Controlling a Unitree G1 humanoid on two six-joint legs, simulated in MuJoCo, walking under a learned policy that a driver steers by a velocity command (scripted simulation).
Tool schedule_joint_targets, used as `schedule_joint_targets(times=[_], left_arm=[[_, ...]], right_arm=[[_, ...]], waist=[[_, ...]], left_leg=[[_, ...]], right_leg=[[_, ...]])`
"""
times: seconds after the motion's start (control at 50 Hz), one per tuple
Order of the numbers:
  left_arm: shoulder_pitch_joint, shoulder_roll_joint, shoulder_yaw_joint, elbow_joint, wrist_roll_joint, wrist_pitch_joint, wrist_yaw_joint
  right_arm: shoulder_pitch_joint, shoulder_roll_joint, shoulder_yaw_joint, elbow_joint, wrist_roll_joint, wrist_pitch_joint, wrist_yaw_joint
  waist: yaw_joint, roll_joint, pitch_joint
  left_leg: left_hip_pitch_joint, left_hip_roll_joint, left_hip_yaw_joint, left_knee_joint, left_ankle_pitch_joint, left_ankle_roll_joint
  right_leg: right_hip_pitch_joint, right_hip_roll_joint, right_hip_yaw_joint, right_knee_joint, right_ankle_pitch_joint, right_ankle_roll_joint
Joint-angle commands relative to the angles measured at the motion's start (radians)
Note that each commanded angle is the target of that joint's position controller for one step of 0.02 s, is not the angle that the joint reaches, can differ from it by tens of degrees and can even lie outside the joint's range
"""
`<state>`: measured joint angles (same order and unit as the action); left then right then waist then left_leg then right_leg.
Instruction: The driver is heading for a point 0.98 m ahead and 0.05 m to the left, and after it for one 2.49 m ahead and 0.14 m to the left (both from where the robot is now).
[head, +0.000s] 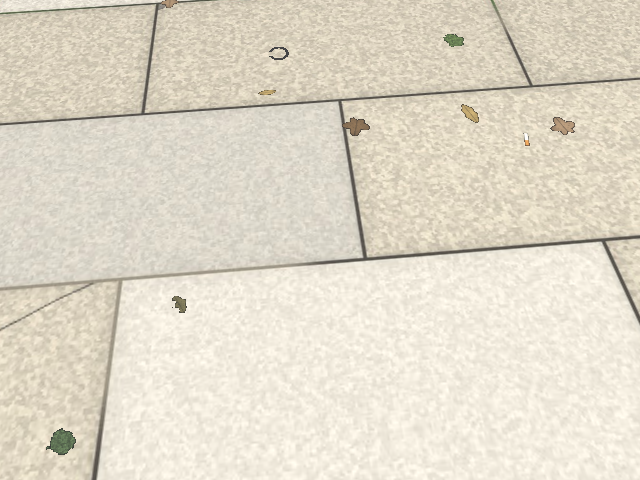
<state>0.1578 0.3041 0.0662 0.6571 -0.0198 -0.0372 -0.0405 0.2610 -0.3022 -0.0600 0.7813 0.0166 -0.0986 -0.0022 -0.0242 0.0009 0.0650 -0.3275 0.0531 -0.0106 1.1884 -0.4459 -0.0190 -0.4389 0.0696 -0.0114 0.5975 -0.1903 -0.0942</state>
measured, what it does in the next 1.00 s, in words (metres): walks ahead: left foot, then right foot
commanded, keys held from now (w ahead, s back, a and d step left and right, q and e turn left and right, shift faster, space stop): w+e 0.10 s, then w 0.82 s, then w+q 0.08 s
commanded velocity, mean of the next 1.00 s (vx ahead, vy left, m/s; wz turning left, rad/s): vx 0.50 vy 0.00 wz -0.19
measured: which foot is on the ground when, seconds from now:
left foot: up 0.00-0.38, down 0.40-0.92, up 0.94-1.00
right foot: down 0.00-0.40, up 0.42-0.90, down 0.92-1.00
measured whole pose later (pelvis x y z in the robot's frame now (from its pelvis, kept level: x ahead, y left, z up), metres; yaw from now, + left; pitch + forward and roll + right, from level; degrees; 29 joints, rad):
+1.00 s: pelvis +0.56 -0.06 +0.00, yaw -8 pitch +2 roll +1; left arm 0.09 0.26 0.04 0.68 0.00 -0.08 -0.03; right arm 0.37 -0.31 -0.04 0.86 0.03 -0.06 0.01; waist -0.05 0.02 0.03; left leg -0.26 0.00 -0.06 1.04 -0.46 0.02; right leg -0.44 0.01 -0.04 0.55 -0.16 -0.05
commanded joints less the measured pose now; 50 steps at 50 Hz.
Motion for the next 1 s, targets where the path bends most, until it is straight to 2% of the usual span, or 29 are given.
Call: schedule_joint_targets(times=[0.02, 0.04, 0.1, 0.2, 0.26, 0.3, 0.36, 0.38, 0.4, 0.42, 0.44, 0.46, 0.48, 0.5, 0.52, 0.54, 0.6, 0.64, 0.7, 0.76, 0.82, 0.86, 0.88, 0.9, 0.92, 0.94, 0.96, 0.98, 1.0], left_arm=[[0.069, 0.123, 0.035, -0.060, 0.017, -0.020, 0.013], [0.052, 0.120, 0.034, -0.068, 0.022, -0.021, 0.016], [0.075, 0.138, 0.040, -0.048, 0.013, -0.028, 0.032], [0.151, 0.131, 0.034, 0.003, 0.006, -0.025, 0.049], [0.211, 0.142, 0.034, 0.040, 0.001, -0.025, 0.047], [0.240, 0.142, 0.034, 0.059, 0.001, -0.019, 0.049], [0.239, 0.151, 0.039, 0.074, 0.004, -0.005, 0.053], [0.218, 0.146, 0.036, 0.070, 0.004, -0.002, 0.053], [0.205, 0.120, 0.024, 0.059, 0.010, -0.002, 0.052], [0.260, 0.067, 0.003, 0.040, 0.030, -0.009, 0.052], [0.357, 0.020, -0.013, 0.047, 0.005, -0.023, 0.049], [0.269, 0.116, 0.004, 0.047, -0.010, -0.030, 0.047], [0.159, 0.142, 0.013, 0.019, -0.014, -0.033, 0.045], [0.104, 0.130, 0.010, 0.005, -0.003, -0.036, 0.044], [0.090, 0.116, 0.012, 0.001, 0.009, -0.038, 0.042], [0.110, 0.099, 0.012, 0.005, 0.010, -0.037, 0.039], [0.120, 0.052, 0.001, 0.010, 0.013, -0.026, 0.039], [0.055, 0.037, -0.007, -0.010, 0.019, -0.028, 0.040], [-0.041, 0.017, -0.017, -0.028, 0.017, -0.038, 0.030], [-0.134, 0.018, -0.019, -0.051, 0.007, -0.047, 0.018], [-0.189, 0.035, -0.014, -0.076, 0.003, -0.053, 0.003], [-0.165, 0.056, -0.006, -0.075, 0.005, -0.056, -0.003], [-0.102, 0.076, 0.005, -0.060, 0.008, -0.057, -0.001], [0.029, 0.114, 0.027, -0.019, 0.013, -0.056, 0.005], [0.205, 0.175, 0.048, 0.017, 0.021, -0.052, 0.016], [0.281, 0.274, 0.069, 0.034, 0.026, -0.046, 0.019], [0.309, 0.181, 0.048, 0.038, 0.016, -0.040, 0.020], [0.237, 0.142, 0.031, 0.035, 0.015, -0.042, 0.022], [0.165, 0.116, 0.021, 0.029, 0.019, -0.043, 0.024]], right_arm=[[-0.041, -0.144, -0.032, -0.105, -0.023, -0.037, -0.006], [-0.030, -0.140, -0.033, -0.105, -0.027, -0.025, -0.005], [-0.060, -0.098, -0.023, -0.115, -0.037, 0.000, -0.007], [-0.228, -0.041, 0.005, -0.141, -0.028, -0.008, 0.014], [-0.305, -0.059, 0.004, -0.163, -0.012, -0.018, 0.028], [-0.330, -0.075, -0.001, -0.177, -0.013, -0.024, 0.037], [-0.277, -0.096, -0.011, -0.173, -0.013, -0.030, 0.040], [-0.191, -0.115, -0.024, -0.150, -0.017, -0.033, 0.035], [-0.054, -0.153, -0.040, -0.122, -0.025, -0.035, 0.030], [0.101, -0.227, -0.058, -0.106, -0.036, -0.034, 0.026], [0.175, -0.233, -0.065, -0.059, -0.020, -0.021, 0.036], [0.163, -0.147, -0.042, -0.062, 0.005, -0.017, 0.037], [0.089, -0.116, -0.030, -0.071, 0.001, -0.010, 0.031], [0.035, -0.103, -0.022, -0.080, -0.012, -0.004, 0.029], [0.003, -0.088, -0.016, -0.081, -0.021, -0.002, 0.029], [-0.012, -0.077, -0.010, -0.081, -0.029, -0.005, 0.028], [-0.009, -0.092, -0.013, -0.063, -0.015, -0.012, 0.026], [0.004, -0.120, -0.021, -0.049, -0.011, -0.009, 0.020], [0.035, -0.137, -0.024, -0.028, -0.004, 0.001, 0.013], [0.101, -0.151, -0.026, 0.005, 0.004, 0.010, 0.011], [0.132, -0.160, -0.030, 0.031, 0.008, 0.027, 0.007], [0.127, -0.174, -0.036, 0.040, 0.009, 0.039, 0.001], [0.109, -0.183, -0.038, 0.039, 0.010, 0.044, -0.002], [0.103, -0.169, -0.031, 0.037, 0.008, 0.048, -0.004], [0.100, -0.126, -0.011, 0.016, -0.011, 0.047, -0.007], [0.236, -0.006, 0.028, -0.005, -0.018, 0.027, 0.002], [0.195, -0.072, 0.014, 0.017, 0.003, 0.010, 0.007], [0.095, -0.145, -0.009, -0.015, 0.031, 0.001, 0.011], [0.033, -0.139, -0.009, -0.031, 0.031, 0.002, 0.009]], waist=[[0.029, -0.039, -0.141], [0.011, -0.051, -0.135], [0.006, -0.037, -0.102], [0.083, -0.069, -0.064], [0.117, -0.072, -0.032], [0.122, -0.074, -0.021], [0.084, -0.108, -0.032], [0.033, -0.107, -0.080], [-0.033, -0.089, -0.199], [-0.062, 0.061, -0.365], [-0.039, 0.319, -0.442], [-0.075, 0.183, -0.329], [-0.073, 0.105, -0.190], [-0.049, 0.046, -0.110], [-0.023, 0.042, -0.069], [0.003, 0.068, -0.069], [0.024, 0.090, -0.067], [0.012, 0.070, -0.050], [-0.022, 0.063, -0.036], [-0.059, 0.062, -0.022], [-0.058, 0.069, -0.005], [-0.029, 0.079, -0.021], [0.014, 0.086, -0.059], [0.081, 0.071, -0.143], [0.152, 0.014, -0.285], [0.108, -0.238, -0.431], [0.150, -0.219, -0.467], [0.146, -0.148, -0.284], [0.115, -0.094, -0.192]], left_leg=[[-0.351, 0.069, -0.084, -0.026, 0.121, 0.013], [-0.312, 0.070, -0.082, -0.058, 0.138, 0.004], [-0.295, 0.053, -0.054, -0.185, 0.216, -0.037], [-0.213, 0.007, -0.025, -0.543, 0.571, -0.044], [-0.218, -0.006, -0.033, -0.631, 0.593, -0.022], [-0.256, -0.012, -0.038, -0.676, 0.524, 0.005], [-0.195, -0.035, -0.013, -0.712, 0.389, 0.052], [-0.068, -0.061, 0.016, -0.749, 0.395, 0.079], [0.164, -0.007, -0.026, -0.716, 0.449, 0.128], [0.508, 0.185, -0.266, -0.668, 0.477, 0.230], [0.726, 0.339, -0.679, -0.811, 0.203, 0.350], [0.665, 0.318, -0.698, -0.876, -0.016, 0.307], [0.531, 0.284, -0.564, -0.901, -0.001, 0.267], [0.400, 0.245, -0.465, -0.928, 0.106, 0.254], [0.311, 0.212, -0.403, -0.953, 0.195, 0.252], [0.258, 0.184, -0.353, -0.975, 0.263, 0.245], [0.195, 0.162, -0.248, -1.023, 0.407, 0.262], [0.186, 0.155, -0.192, -1.046, 0.470, 0.264], [0.179, 0.116, -0.103, -1.052, 0.506, 0.230], [0.210, 0.130, -0.087, -1.039, 0.490, 0.219], [0.308, 0.178, -0.106, -0.997, 0.518, 0.203], [0.361, 0.198, -0.110, -0.940, 0.616, 0.184], [0.365, 0.184, -0.090, -0.864, 0.760, 0.169], [0.331, 0.139, -0.051, -0.709, 0.871, 0.145], [0.167, 0.091, -0.013, -0.451, 0.714, 0.109], [-0.255, -0.079, 0.020, -0.057, 0.135, 0.035], [-0.380, -0.084, -0.115, 0.076, -0.132, 0.039], [-0.453, -0.032, -0.121, 0.111, -0.068, 0.052], [-0.435, 0.018, -0.091, 0.070, 0.023, 0.054]], right_leg=[[0.379, -0.264, 0.442, -0.326, 0.121, -0.197], [0.325, -0.252, 0.423, -0.346, 0.168, -0.202], [0.223, -0.220, 0.337, -0.373, 0.273, -0.207], [0.188, -0.160, 0.225, -0.377, 0.192, -0.129], [0.258, -0.204, 0.270, -0.357, 0.137, -0.128], [0.353, -0.242, 0.309, -0.311, 0.171, -0.123], [0.438, -0.270, 0.337, -0.237, 0.351, -0.099], [0.437, -0.235, 0.307, -0.149, 0.514, -0.080], [0.369, -0.185, 0.262, 0.026, 0.557, -0.050], [0.132, -0.087, 0.204, 0.333, 0.271, -0.001], [-0.185, 0.040, 0.151, 0.611, -0.367, 0.061], [-0.305, -0.020, 0.206, 0.691, -0.368, 0.057], [-0.344, -0.067, 0.166, 0.685, -0.274, 0.056], [-0.322, -0.107, 0.127, 0.641, -0.202, 0.061], [-0.291, -0.138, 0.118, 0.580, -0.152, 0.067], [-0.238, -0.160, 0.114, 0.543, -0.123, 0.072], [-0.209, -0.178, 0.081, 0.436, -0.091, 0.097], [-0.228, -0.186, 0.067, 0.319, 0.003, 0.113], [-0.178, -0.167, 0.043, 0.117, 0.185, 0.116], [-0.135, -0.138, 0.026, 0.002, 0.275, 0.111], [-0.155, -0.127, 0.035, -0.062, 0.217, 0.080], [-0.106, -0.112, 0.026, -0.091, 0.144, 0.053], [-0.008, -0.087, 0.002, -0.114, 0.125, 0.033], [0.183, -0.066, -0.021, -0.133, 0.138, 0.004], [0.475, -0.187, 0.101, -0.083, 0.179, -0.053], [0.864, -0.446, 0.552, -0.128, 0.022, -0.217], [0.854, -0.473, 0.735, -0.260, -0.158, -0.225], [0.714, -0.441, 0.584, -0.290, -0.193, -0.171], [0.569, -0.401, 0.456, -0.315, -0.136, -0.139]])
